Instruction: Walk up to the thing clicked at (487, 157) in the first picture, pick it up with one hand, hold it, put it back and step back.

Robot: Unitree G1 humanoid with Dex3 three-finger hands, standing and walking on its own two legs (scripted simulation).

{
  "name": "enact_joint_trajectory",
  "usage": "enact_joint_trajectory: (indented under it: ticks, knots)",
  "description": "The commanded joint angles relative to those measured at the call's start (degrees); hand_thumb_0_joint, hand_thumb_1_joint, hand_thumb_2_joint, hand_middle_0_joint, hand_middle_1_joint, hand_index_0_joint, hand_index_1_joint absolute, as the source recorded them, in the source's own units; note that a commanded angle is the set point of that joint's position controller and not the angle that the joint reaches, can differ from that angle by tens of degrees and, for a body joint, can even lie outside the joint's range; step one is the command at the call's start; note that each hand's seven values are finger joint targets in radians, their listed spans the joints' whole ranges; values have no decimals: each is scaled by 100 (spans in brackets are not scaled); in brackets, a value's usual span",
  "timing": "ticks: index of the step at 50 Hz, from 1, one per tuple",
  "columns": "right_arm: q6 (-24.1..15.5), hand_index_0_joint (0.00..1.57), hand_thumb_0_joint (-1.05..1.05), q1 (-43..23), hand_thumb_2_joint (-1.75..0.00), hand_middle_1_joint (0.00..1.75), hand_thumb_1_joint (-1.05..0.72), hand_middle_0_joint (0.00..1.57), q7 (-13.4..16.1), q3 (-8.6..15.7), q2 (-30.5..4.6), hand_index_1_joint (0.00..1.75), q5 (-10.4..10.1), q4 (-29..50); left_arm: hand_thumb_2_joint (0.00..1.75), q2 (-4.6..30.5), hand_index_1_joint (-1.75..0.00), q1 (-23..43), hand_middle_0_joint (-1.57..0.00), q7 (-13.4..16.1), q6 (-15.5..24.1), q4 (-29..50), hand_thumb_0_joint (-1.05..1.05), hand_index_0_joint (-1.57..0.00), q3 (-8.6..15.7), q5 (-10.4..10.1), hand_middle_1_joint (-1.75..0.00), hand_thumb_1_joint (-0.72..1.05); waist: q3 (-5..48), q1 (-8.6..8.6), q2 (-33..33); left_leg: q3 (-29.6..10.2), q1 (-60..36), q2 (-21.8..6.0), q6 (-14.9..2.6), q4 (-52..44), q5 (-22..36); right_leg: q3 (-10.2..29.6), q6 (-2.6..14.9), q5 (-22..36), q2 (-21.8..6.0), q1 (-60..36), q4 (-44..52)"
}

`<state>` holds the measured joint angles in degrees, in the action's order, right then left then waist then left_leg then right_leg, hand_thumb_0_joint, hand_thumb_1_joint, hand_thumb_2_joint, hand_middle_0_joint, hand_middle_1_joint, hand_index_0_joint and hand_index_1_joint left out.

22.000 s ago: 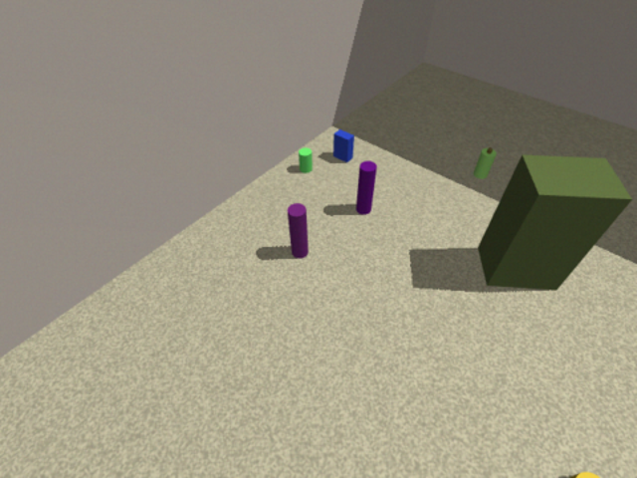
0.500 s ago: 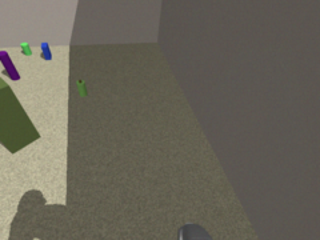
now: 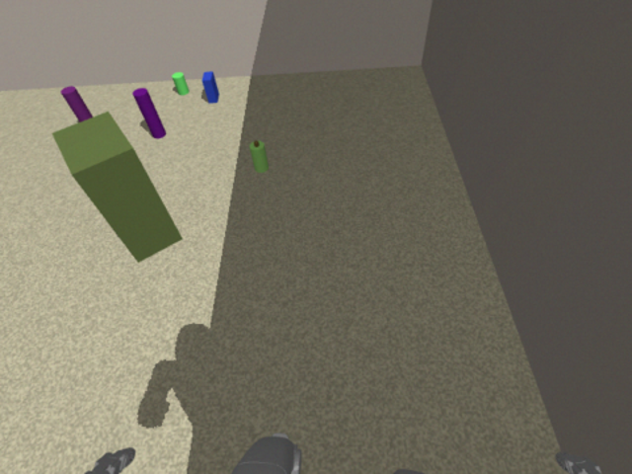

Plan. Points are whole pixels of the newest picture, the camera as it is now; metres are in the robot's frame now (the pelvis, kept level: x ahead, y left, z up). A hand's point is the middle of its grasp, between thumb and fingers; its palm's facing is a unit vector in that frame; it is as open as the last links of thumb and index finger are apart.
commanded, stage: walk up
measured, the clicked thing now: (258, 155) +1.46 +0.37 -0.68
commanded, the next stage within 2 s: stand in 1.28 s
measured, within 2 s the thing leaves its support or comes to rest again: neither
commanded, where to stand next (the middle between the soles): +0.09 +0.00 m, yaw +7 degrees
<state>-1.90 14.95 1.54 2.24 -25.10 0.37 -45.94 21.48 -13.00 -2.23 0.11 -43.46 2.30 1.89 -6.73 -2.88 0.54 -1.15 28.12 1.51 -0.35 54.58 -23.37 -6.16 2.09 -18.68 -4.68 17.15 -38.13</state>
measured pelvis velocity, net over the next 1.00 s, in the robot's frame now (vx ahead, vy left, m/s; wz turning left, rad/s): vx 0.01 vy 0.00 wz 0.18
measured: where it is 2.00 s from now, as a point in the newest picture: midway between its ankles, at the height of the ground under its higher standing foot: outside the picture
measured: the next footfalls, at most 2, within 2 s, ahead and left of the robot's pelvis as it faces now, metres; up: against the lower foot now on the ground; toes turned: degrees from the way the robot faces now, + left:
left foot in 0.12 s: +0.07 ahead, +0.12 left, +0.00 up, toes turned +5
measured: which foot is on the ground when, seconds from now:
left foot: up 0.00-0.10, down 0.12-1.00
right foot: down 0.00-1.00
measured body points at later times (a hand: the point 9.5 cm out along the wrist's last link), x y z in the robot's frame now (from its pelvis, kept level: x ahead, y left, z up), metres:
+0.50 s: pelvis -0.01 -0.01 +0.00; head -0.01 +0.00 +0.45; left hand -0.02 +0.31 -0.13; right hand +0.14 -0.30 -0.11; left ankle +0.03 +0.11 -0.72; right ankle +0.01 -0.15 -0.73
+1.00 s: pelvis +0.01 +0.00 +0.01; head +0.02 +0.01 +0.46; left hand +0.04 +0.32 -0.12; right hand +0.16 -0.28 -0.11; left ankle +0.03 +0.11 -0.73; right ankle +0.01 -0.15 -0.73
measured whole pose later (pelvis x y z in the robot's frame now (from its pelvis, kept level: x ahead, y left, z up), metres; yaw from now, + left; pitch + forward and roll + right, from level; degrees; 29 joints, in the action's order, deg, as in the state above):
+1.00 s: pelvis +0.01 +0.00 +0.01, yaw +11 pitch -1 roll -1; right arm -0.2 6.3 -0.9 0.2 -20.2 0.2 -60.5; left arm 21.8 -7.9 -0.4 1.6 -59.5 -0.3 0.1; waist -2.3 -0.9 -0.3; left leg -4.9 16.2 2.4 -1.0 30.1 -12.4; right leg -5.9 -3.1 -17.0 -4.8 7.5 -26.4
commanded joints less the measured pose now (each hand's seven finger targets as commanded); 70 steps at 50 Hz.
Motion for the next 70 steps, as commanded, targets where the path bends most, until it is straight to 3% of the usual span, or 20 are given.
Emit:
enact_joint_trajectory:
  ticks: [1,5,6,7,8,9,13,18,19,21,22,24,27,28,30,36,41,55,63,70]
  knots:
    - [-167,20,0,154,-90,30,-90,20,18,346,-861,30,36,262,90,1568,-30,-128,-20,107,66,399,0,-20,507,-23,-30,90,503,-68,-1383,309,-312,-38,39,-1013,165,1200,1085,1380,-1286,-412,1126]
    - [-241,20,0,325,-90,30,-90,20,24,358,-820,30,50,96,90,1371,-30,-98,-20,108,20,317,0,-20,343,-125,-30,90,656,202,-677,281,-1562,115,-259,-2296,1145,813,590,1417,-1056,144,221]
    - [-264,20,0,318,-90,30,-90,20,35,387,-920,30,89,102,90,1246,-30,-149,-20,114,21,278,0,-20,289,-132,-30,90,767,240,-360,-340,-1884,-171,-425,-2487,970,747,410,970,-957,499,-118]
    - [-290,20,0,250,-90,30,-90,20,49,429,-1269,30,149,184,90,938,-30,-264,-20,103,24,316,0,-20,199,-181,-30,90,926,144,779,-2088,-2104,-1232,-778,-2934,996,424,40,-71,-452,1066,-842]
    - [-281,20,0,7,-90,30,-90,20,57,453,-1589,30,115,264,90,1073,-30,-259,-20,143,-41,194,0,-20,257,-256,-30,90,785,163,955,-3085,-1366,-2054,-1525,-3290,632,382,-101,-1802,54,911,-1213]
    - [-242,20,0,-110,-90,30,-90,20,53,481,-1603,30,98,162,90,1384,-30,-105,-20,177,-60,61,0,-20,352,-203,-30,90,555,272,777,-3210,-740,-2110,-1753,-3467,171,691,-108,-1926,-119,529,-1550]
    - [-215,20,0,-342,-90,30,-90,20,62,318,-1212,30,61,118,90,1311,-30,-446,-20,146,-29,-265,0,-20,347,-208,-30,90,594,147,816,-1946,-921,-1330,-1130,-3136,846,635,-65,-1066,-113,492,-1020]
    - [30,20,0,-619,-90,30,-90,20,-82,295,-1051,30,55,74,90,1180,-30,-794,-20,232,162,-691,0,-20,303,-118,-30,90,862,46,756,-1249,-546,-753,-709,-2681,-163,254,-83,-172,277,-662,863]
    - [69,20,0,-676,-90,30,-90,20,-92,261,-907,30,38,87,90,1292,-30,-821,-20,270,219,-693,0,-20,315,-72,-30,90,866,14,453,-1074,-314,-607,-569,-2361,-190,617,-3,-199,39,-886,1219]
    - [136,20,0,-763,-90,30,-90,20,-107,275,-794,30,46,-37,90,1970,-30,-323,-20,280,255,-583,0,-20,448,59,-30,90,211,41,-958,-313,17,181,-165,-874,-772,2799,758,-2565,-1541,145,2421]
    - [132,20,0,-515,-90,30,-90,20,-104,347,-961,30,90,-186,90,2022,-30,177,-20,270,261,-439,0,-20,459,59,-30,90,-84,260,-914,-373,-266,-173,-76,-492,-625,3054,1052,-2703,-1973,701,2482]
    - [46,20,0,-334,-90,30,-90,20,-182,317,-848,30,29,-401,90,1639,-30,465,-20,279,303,-395,0,-20,309,-30,-30,90,-120,451,-345,-322,-845,-161,-158,-1685,180,1720,698,-1502,-1260,666,1920]
    - [-48,20,0,-460,-90,30,-90,20,-188,322,-799,30,49,-417,90,1330,-30,184,-20,236,349,-597,0,-20,171,-77,-30,90,494,358,-433,-765,-1776,-285,-378,-2365,1355,851,162,396,-554,607,1114]
    - [-78,20,0,-457,-90,30,-90,20,-170,312,-886,30,53,-387,90,1269,-30,84,-20,216,342,-600,0,-20,150,-89,-30,90,742,319,-378,-1111,-1870,-540,-462,-2513,1484,704,64,558,-436,457,814]
    - [-70,20,0,-710,-90,30,-90,20,-173,308,-1108,30,18,-410,90,1249,-30,25,-20,217,279,-751,0,-20,149,-132,-30,90,700,201,-100,-2006,-1142,-963,-748,-2989,89,506,-80,-819,-27,50,781]
    - [-16,20,0,-932,-90,30,-90,20,-186,168,-875,30,9,-711,90,1350,-30,55,-20,269,329,-1012,0,-20,110,-152,-30,90,715,146,94,-1149,-913,-484,-328,-2771,1117,723,101,67,-359,-657,1394]
    - [-24,20,0,-988,-90,30,-90,20,-171,127,-874,30,-10,-925,90,1318,-30,248,-20,295,306,-1141,0,-20,60,-185,-30,90,925,151,245,-1248,-1322,-615,-390,-2918,2009,448,-22,536,-241,-832,1346]
    - [32,20,0,-1209,-90,30,-90,20,-161,95,-748,30,-35,-1315,90,1320,-30,735,-20,315,282,-1520,0,-20,94,-139,-30,90,1013,210,-47,-911,-1458,-493,-263,-2919,2882,424,-60,1276,-470,-1455,1777]
    - [68,20,0,-1323,-90,30,-90,20,-170,100,-822,30,6,-1470,90,1228,-30,932,-20,280,219,-1586,0,-20,92,-110,-30,90,755,238,38,-1079,-1345,-492,-254,-3334,1882,356,-53,323,-415,-1318,1936]
    - [45,20,0,-1458,-90,30,-90,20,-116,53,-735,30,-4,-1483,90,1147,-30,811,-20,304,124,-1764,0,-20,74,-159,-30,90,1035,185,84,-975,-1990,-722,-104,-3448,3019,473,-196,1129,-338,-1392,1984]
